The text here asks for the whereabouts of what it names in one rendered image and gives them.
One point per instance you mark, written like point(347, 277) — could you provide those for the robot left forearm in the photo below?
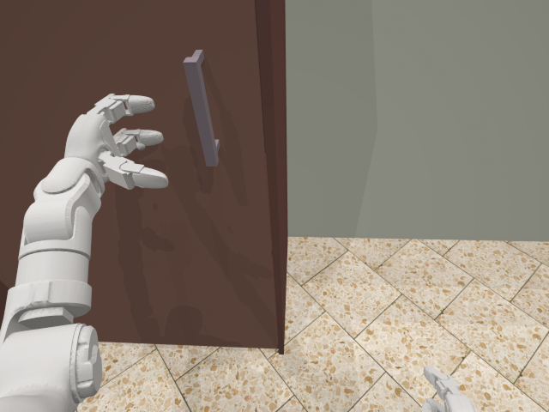
point(51, 284)

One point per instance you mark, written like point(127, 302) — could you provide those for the handle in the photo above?
point(193, 71)

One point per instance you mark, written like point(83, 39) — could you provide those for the left robot upper arm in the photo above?
point(49, 370)

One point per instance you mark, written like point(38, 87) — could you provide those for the robot right hand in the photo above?
point(448, 390)

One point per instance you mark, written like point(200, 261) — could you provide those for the robot left hand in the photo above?
point(90, 139)

